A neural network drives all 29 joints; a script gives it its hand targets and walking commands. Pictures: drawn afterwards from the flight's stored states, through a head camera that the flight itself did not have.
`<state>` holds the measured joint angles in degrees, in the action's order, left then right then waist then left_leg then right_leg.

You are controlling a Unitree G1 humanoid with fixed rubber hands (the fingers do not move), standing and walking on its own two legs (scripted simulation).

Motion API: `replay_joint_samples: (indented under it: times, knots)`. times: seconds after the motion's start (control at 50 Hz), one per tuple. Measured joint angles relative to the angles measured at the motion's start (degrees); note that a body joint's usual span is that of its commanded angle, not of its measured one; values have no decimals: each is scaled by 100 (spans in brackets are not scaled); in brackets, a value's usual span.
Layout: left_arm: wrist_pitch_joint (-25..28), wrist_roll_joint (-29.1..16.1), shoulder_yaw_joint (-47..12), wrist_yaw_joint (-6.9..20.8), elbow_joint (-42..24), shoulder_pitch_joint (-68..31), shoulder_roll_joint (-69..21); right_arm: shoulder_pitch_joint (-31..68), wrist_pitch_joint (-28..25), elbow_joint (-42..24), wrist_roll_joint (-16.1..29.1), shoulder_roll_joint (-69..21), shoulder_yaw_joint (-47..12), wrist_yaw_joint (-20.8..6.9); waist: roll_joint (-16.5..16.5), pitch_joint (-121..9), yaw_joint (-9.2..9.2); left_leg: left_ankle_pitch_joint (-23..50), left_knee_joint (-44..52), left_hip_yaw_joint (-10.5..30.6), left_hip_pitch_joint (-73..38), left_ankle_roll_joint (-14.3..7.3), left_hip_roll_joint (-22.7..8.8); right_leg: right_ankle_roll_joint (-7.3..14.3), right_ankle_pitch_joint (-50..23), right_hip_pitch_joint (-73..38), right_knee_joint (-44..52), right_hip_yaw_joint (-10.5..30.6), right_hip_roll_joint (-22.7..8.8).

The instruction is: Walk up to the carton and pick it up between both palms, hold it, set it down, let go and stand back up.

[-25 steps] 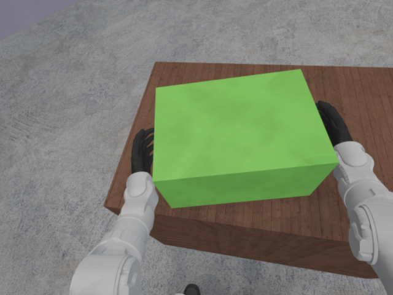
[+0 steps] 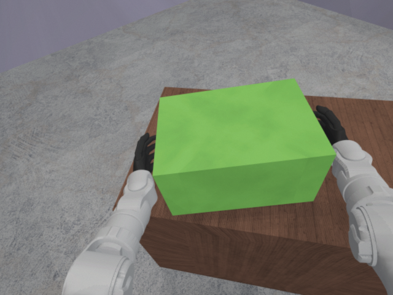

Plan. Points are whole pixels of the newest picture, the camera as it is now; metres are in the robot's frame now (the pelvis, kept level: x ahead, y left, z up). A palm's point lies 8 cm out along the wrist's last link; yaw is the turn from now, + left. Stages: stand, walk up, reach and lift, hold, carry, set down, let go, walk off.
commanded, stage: reach and lift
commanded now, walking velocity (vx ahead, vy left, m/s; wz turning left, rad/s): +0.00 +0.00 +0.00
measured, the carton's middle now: (233, 147) +0.45 +0.01 +0.03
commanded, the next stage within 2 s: none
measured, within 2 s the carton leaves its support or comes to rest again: neither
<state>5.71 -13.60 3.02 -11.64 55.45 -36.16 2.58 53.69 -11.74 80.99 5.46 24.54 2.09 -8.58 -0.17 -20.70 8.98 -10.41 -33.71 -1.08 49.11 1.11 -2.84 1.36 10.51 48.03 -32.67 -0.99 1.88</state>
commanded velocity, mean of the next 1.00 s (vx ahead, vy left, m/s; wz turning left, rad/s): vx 0.00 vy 0.00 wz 0.00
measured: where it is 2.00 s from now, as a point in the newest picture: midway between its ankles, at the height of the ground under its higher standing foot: outside the picture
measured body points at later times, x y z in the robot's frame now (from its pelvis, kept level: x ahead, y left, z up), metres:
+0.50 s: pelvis +0.00 +0.00 +0.02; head +0.00 +0.02 +0.47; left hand +0.39 +0.22 +0.10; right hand +0.45 -0.19 +0.14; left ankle +0.03 +0.13 -0.72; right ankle +0.03 -0.10 -0.72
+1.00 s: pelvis +0.04 +0.01 +0.03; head +0.06 +0.02 +0.48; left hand +0.40 +0.23 +0.11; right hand +0.45 -0.18 +0.12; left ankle +0.03 +0.13 -0.72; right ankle +0.03 -0.10 -0.72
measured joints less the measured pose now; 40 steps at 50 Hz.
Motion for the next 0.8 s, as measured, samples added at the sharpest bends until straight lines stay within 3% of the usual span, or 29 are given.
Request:
replay_joint_samples:
  times: [0.2, 0.52, 0.8]
  knots:
    - [-501, 221, 22, 65, 203, -348, 92, 211, 427, 191, -58, -10, 320, 14, 99, 47, -61, 76, 227, -12, -708, -18, 79, -16, 7, -653, 87, 15, -71]
    - [-1351, 1080, 679, 413, -495, -314, 160, -206, 735, -352, -416, -389, 953, 181, 318, 704, -407, 219, 863, 12, -2053, -56, 160, -52, -94, -2018, 701, -19, -140]
    - [-1627, 1105, 591, 436, -2149, 612, 248, -1258, 985, -2180, 26, -781, 731, 326, 292, 1112, -699, 207, 1184, 119, -2525, -69, 186, -87, -153, -2639, 1242, -127, -154]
